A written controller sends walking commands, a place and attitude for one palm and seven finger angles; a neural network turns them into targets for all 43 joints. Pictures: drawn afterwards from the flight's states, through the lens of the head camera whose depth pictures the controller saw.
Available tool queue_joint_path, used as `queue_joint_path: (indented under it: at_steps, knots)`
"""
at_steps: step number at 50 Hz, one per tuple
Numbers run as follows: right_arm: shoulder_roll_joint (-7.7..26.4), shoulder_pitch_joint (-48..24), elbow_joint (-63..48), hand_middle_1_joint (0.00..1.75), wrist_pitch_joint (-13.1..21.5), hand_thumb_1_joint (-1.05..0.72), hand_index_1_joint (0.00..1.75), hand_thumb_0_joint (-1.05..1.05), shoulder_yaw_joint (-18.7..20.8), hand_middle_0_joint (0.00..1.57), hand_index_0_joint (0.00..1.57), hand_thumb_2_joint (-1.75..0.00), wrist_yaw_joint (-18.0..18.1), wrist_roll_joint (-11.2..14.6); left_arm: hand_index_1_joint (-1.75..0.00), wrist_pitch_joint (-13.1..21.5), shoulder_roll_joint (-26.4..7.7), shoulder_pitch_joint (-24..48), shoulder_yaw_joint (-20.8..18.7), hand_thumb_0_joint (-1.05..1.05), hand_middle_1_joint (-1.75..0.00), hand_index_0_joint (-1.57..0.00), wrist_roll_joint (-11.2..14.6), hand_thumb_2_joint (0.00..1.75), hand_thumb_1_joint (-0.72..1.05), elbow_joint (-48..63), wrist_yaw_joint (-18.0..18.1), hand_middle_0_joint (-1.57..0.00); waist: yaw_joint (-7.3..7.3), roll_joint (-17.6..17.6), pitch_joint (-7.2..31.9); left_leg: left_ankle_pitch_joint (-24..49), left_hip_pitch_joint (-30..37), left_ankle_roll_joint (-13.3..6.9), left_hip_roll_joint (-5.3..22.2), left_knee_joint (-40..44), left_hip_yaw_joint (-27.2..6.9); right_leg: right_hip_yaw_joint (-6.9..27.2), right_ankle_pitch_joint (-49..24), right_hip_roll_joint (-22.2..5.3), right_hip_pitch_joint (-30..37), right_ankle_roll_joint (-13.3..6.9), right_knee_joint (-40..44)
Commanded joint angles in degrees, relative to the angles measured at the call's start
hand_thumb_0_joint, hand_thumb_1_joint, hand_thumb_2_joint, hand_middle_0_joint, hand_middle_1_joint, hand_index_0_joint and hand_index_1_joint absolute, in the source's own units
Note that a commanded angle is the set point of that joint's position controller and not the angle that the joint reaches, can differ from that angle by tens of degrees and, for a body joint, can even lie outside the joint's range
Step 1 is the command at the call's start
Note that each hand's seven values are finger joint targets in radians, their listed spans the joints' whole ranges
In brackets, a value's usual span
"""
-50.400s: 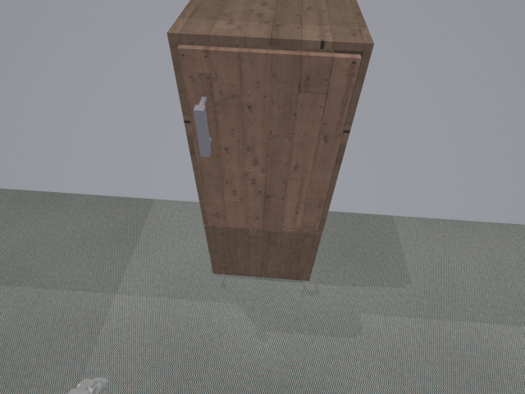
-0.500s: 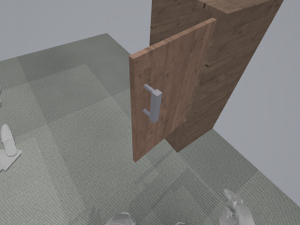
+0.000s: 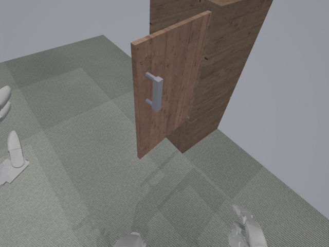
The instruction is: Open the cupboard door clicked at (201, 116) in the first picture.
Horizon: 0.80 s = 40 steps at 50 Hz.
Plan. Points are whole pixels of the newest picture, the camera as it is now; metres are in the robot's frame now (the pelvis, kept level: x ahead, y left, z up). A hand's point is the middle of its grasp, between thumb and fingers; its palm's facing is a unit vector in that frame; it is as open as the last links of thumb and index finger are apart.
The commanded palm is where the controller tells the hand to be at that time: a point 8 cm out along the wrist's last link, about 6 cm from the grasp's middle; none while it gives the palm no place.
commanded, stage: stop stepping back and stand still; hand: left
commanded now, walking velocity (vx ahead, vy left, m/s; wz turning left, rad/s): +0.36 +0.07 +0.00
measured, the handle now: (152, 91) +0.57 +0.10 +0.03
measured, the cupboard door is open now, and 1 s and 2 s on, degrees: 98 98 98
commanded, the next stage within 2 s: let the arm hang, fingers relaxed in 0.86 s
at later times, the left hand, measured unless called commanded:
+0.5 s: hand out of the picture +0.09 +0.24 +0.18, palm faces +0.48 -0.75 -0.46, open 7.4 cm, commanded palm +0.04 +0.28 +0.18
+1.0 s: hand out of the picture +0.08 +0.27 +0.14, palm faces +0.43 -0.75 -0.50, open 7.4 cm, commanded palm none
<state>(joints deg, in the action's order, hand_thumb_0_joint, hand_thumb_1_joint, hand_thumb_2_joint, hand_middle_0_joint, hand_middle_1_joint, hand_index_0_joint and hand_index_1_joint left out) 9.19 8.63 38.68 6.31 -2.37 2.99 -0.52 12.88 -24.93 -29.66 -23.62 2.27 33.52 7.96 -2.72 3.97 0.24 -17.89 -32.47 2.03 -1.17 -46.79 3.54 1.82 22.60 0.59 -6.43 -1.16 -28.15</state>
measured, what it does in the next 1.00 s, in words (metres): walks backwards: left foot, then right foot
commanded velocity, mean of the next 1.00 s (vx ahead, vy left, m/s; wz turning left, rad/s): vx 0.13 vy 0.04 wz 0.00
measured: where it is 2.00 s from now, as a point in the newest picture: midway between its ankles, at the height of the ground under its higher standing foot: outside the picture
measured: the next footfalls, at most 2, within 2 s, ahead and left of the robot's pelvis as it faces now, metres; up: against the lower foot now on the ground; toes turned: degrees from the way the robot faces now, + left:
left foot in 0.06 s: +0.08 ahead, +0.08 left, +0.00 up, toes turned +2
right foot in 0.30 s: -0.02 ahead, -0.08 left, +0.00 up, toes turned +3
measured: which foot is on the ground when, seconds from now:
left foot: up 0.00-0.04, down 0.06-0.30, up 0.32-0.64, down 0.66-1.00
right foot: down 0.00-0.06, up 0.08-0.28, down 0.30-1.00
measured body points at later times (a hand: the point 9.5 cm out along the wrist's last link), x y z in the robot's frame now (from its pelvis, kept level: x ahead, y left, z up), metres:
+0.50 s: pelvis -0.10 -0.03 +0.01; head -0.12 -0.03 +0.46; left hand +0.06 +0.28 +0.21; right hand +0.03 -0.28 -0.09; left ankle -0.08 +0.12 -0.66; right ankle -0.05 -0.09 -0.73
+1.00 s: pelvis -0.11 -0.01 +0.00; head -0.10 -0.02 +0.45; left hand +0.06 +0.30 +0.17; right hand +0.06 -0.23 -0.11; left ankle -0.13 +0.11 -0.71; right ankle -0.06 -0.08 -0.73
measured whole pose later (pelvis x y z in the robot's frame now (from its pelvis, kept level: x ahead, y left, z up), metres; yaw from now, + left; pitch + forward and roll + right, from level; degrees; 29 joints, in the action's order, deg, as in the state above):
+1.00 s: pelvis -0.11 -0.01 +0.00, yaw +5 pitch +0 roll +1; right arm 12.4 13.0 41.0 7.2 0.4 0.6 -0.3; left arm 11.7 -21.3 -25.5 -19.3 -1.2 16.6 6.1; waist -0.4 -1.9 -0.1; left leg -22.8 -18.8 -0.7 0.8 -43.5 1.9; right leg -6.6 12.5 -0.1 -17.5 -3.8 -30.3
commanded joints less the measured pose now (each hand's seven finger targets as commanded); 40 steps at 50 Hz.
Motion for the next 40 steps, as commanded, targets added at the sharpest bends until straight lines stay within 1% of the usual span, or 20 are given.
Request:
queue_joint_path:
  at_steps: [1,2,3,5,7,9,11,13,14,15,16,18,21,28,30,32,33,34,38,40]
  knots:
    - [8.4,-3.3,-10.4,0.3,3.2,-0.9,0.3,0.0,2.8,0.2,0.2,-0.9,2.6,1.4,-0.3,1.0,-8.8,-1.3,-8.6,0.0,-0.3,-0.2,1.6,0.9,0.9,5.9,0.9,-0.2,4.28,-11.3,9.2,25.0,26.3,-2.6,0.5,22.4,-0.2,-3.1,-41.3,-5.1,-6.5,0.8,-9.2]
    - [10.4,-1.6,-10.4,0.3,3.7,-0.9,0.3,0.0,3.7,0.2,0.2,-0.9,2.0,1.1,-0.3,1.1,-9.5,-1.1,-8.6,0.0,-0.3,-0.2,1.8,0.9,0.9,8.0,1.0,-0.2,3.6,-19.4,11.2,41.4,32.1,-5.8,10.0,24.2,-11.0,-3.9,-13.3,-0.8,-12.4,2.2,-16.2]
    - [10.1,0.7,-10.5,0.3,4.5,-0.9,0.3,0.0,4.2,0.2,0.2,-0.9,1.3,0.5,-0.3,1.3,-10.4,0.4,-8.6,0.0,-0.3,-0.2,1.5,0.9,0.9,8.1,1.2,-0.2,3.02,-17.9,11.7,40.1,31.4,-8.7,15.8,27.1,-19.2,-0.6,8.6,1.0,-14.6,1.8,-21.0]
    - [10.7,0.1,-10.5,0.3,5.9,-0.9,0.3,0.0,4.9,0.2,0.2,-0.9,0.9,1.1,-0.3,1.4,-6.9,-1.5,-6.7,0.0,-0.3,-0.2,1.9,0.9,0.9,-0.8,1.1,-0.2,2.9,-6.6,3.8,13.4,22.5,-9.9,17.9,34.9,-24.3,0.3,10.2,2.0,-15.7,1.9,-19.8]
    - [9.4,-0.5,-10.7,0.3,5.6,-0.9,0.3,0.0,3.9,0.2,0.2,-0.9,1.6,-0.1,-0.3,0.8,-10.4,-3.0,-9.1,0.0,-0.3,-0.2,1.4,0.9,0.9,3.1,1.6,-0.2,3.4,-12.8,5.3,7.2,20.9,-7.4,16.1,36.9,-22.6,-0.3,4.8,-0.7,-12.6,2.1,-16.3]
    - [9.5,-1.9,-11.5,0.3,5.2,-0.9,0.3,0.0,3.8,0.2,0.2,-0.9,1.4,0.0,-0.3,0.9,-9.4,-4.9,-8.1,0.0,-0.3,-0.2,0.7,0.9,0.9,6.4,1.6,-0.2,3.05,-14.2,4.1,-12.3,11.3,-5.6,13.3,41.7,-16.7,-2.9,2.9,0.6,-4.3,1.7,-13.4]
    - [10.0,-2.9,-12.8,0.3,4.7,-0.9,0.3,0.0,3.9,0.2,0.2,-0.9,1.5,-0.1,-0.3,1.1,-9.8,-5.9,-8.3,0.0,-0.3,-0.2,0.2,0.9,0.9,8.7,1.8,-0.2,2.61,-18.5,2.8,-20.4,1.6,-4.9,10.7,43.0,-12.0,-7.4,1.9,2.2,5.1,1.0,-8.4]
    - [10.4,-2.8,-13.2,0.3,3.9,-0.9,0.3,0.0,4.6,0.2,0.2,-0.9,1.5,-0.1,-0.3,1.0,-9.7,-6.1,-7.7,0.0,-0.3,-0.2,-0.4,0.9,0.9,9.2,1.9,-0.2,2.56,-17.5,2.3,-24.2,-4.0,-3.9,7.9,38.0,-8.2,-9.0,3.1,2.3,10.7,-0.1,-3.3]
    - [9.9,-2.9,-13.3,0.3,3.4,-0.9,0.3,0.0,4.8,0.2,0.2,-0.9,1.6,-0.1,-0.3,1.0,-10.7,-6.0,-8.4,0.0,-0.3,-0.2,-0.8,0.9,0.9,8.8,2.0,-0.2,2.27,-12.3,2.0,-21.7,-4.3,-3.4,4.7,28.2,-5.4,-4.9,6.1,-0.7,8.9,-1.7,2.9]
    - [9.5,-2.9,-13.4,0.3,2.6,-0.9,0.3,0.0,5.2,0.2,0.2,-0.9,1.4,-0.2,-0.3,0.8,-13.4,-5.4,-10.1,0.0,-0.3,-0.2,-1.1,0.9,0.9,8.7,2.1,-0.2,2.12,2.5,1.5,-14.5,-2.7,-2.4,0.0,6.4,-2.5,12.2,18.8,-11.5,-0.6,-6.2,14.4]
    - [10.1,-3.1,-12.3,0.3,2.5,-0.9,0.3,0.0,5.4,0.2,0.2,-0.9,1.5,-0.4,-0.3,1.0,-12.9,-1.3,-8.8,0.0,-0.3,-0.2,-0.6,0.9,0.9,10.3,1.8,-0.2,1.78,10.5,-1.6,-8.8,-4.0,-1.9,-0.9,-12.5,-4.1,31.1,25.1,-24.6,-12.5,-10.9,24.2]
    - [10.9,0.3,-8.8,0.3,3.3,-0.9,0.3,0.0,5.8,0.2,0.2,-0.9,1.3,-0.8,-0.3,2.6,-12.4,4.8,-9.5,0.0,-0.3,-0.2,-1.0,0.9,0.9,8.8,1.2,-0.2,4.69,2.4,-0.3,1.5,-2.2,-1.1,1.6,-23.4,-6.8,23.0,19.4,-21.3,-17.2,-8.2,21.5]
    - [9.3,1.2,-8.4,0.3,3.1,-0.9,0.3,0.0,4.8,0.2,0.2,-0.9,2.0,-0.4,-0.3,3.2,-9.7,3.9,-7.3,0.0,-0.3,-0.2,-1.3,0.9,0.9,-3.4,0.8,-0.2,4.87,-3.1,-0.1,5.2,2.3,-1.5,3.7,-14.8,-2.4,10.2,17.7,-15.2,-19.3,-5.1,19.5]
    - [9.0,0.9,-8.8,0.3,5.4,-0.9,0.3,0.0,5.0,0.2,0.2,-0.9,3.3,-0.2,-0.3,3.5,-7.7,4.2,-4.5,0.0,-0.3,-0.2,-1.8,0.9,0.9,-2.0,2.2,-0.2,2.41,8.2,1.7,-5.3,13.9,-4.6,1.4,14.9,4.1,9.1,18.2,-15.2,-10.0,-4.8,18.6]
    - [9.2,1.6,-9.2,0.3,5.6,-0.9,0.3,0.0,5.0,0.2,0.2,-0.9,3.4,-0.4,-0.3,3.4,-8.5,2.0,-6.2,0.0,-0.3,-0.2,-1.5,0.9,0.9,0.1,2.8,-0.2,2.85,4.9,3.3,-4.2,18.7,-5.0,0.8,22.8,4.0,6.8,13.3,-12.1,-7.7,-3.9,14.1]
    - [10.2,2.1,-10.7,0.3,5.4,-0.9,0.3,0.0,5.1,0.2,0.2,-0.9,3.2,-0.6,-0.3,4.1,-8.5,3.8,-6.4,0.0,-0.3,-0.2,-1.0,0.9,0.9,5.4,2.9,-0.2,3.67,-6.6,3.5,-6.1,22.8,-7.6,6.4,30.5,-5.2,3.4,5.6,-6.5,-9.7,-1.2,2.7]
    - [11.2,1.7,-11.1,0.3,5.4,-0.9,0.3,0.0,5.3,0.2,0.2,-0.9,2.9,-0.5,-0.3,4.6,-8.2,5.0,-6.6,0.0,-0.3,-0.2,-1.0,0.9,0.9,7.4,3.1,-0.2,3.54,-15.2,2.3,-5.3,25.8,-10.0,13.6,31.8,-16.2,-1.1,-0.1,-2.3,-16.4,0.2,-6.9]
    - [10.6,1.8,-10.9,0.3,5.7,-0.9,0.3,0.0,5.3,0.2,0.2,-0.9,2.3,-0.3,-0.3,4.7,-9.5,5.8,-7.7,0.0,-0.3,-0.2,-1.5,0.9,0.9,8.3,3.4,-0.2,3.22,-16.7,2.1,2.3,26.9,-11.4,18.7,32.5,-20.8,-5.3,0.2,-1.2,-20.7,1.4,-13.6]
    - [9.4,0.4,-9.5,0.3,5.9,-0.9,0.3,0.0,4.5,0.2,0.2,-0.9,1.9,0.3,-0.3,3.1,-8.7,3.6,-7.2,0.0,-0.3,-0.2,-1.8,0.9,0.9,3.8,2.8,-0.2,3.3,-18.8,-3.5,-4.9,9.9,-8.6,13.5,29.8,-7.7,-6.2,-3.8,-1.6,-7.3,1.8,-5.9]
    - [9.8,0.3,-9.4,0.3,6.0,-0.9,0.3,0.0,4.5,0.2,0.2,-0.9,1.7,0.4,-0.3,3.0,-8.2,4.1,-6.3,0.0,-0.3,-0.2,-1.6,0.9,0.9,2.3,2.5,-0.2,3.54,-11.8,-3.2,-0.1,8.6,-6.0,8.9,22.6,-3.6,-3.0,-10.1,-2.1,-2.1,1.2,2.3]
